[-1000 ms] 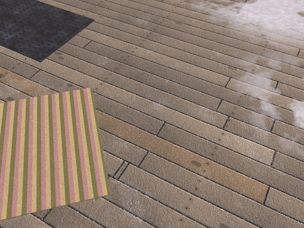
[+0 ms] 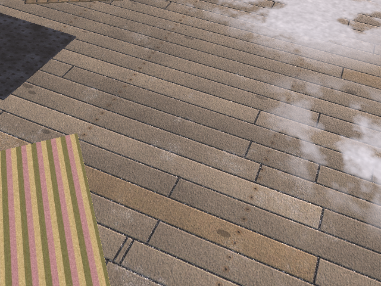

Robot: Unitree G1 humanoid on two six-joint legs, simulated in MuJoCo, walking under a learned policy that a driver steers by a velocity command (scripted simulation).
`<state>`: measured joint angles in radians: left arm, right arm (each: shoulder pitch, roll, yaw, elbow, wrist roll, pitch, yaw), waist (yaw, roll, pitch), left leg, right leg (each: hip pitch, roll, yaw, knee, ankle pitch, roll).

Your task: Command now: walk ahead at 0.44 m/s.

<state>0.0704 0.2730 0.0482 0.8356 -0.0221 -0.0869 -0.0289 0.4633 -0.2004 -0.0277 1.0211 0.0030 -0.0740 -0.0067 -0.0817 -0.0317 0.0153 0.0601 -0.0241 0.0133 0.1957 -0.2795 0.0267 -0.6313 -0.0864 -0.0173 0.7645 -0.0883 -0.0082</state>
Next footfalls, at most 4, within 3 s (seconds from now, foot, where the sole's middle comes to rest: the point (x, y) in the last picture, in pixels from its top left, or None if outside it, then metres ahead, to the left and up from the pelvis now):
0.16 right None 0.29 -0.14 -0.78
0.70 left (151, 258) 0.60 0.10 -0.78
1.24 right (228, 200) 0.82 -0.21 -0.78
1.76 left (208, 134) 1.17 -0.17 -0.78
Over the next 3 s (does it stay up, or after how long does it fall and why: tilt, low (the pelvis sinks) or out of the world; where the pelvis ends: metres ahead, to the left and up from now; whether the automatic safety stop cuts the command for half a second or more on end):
stays up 1.58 -0.46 0.00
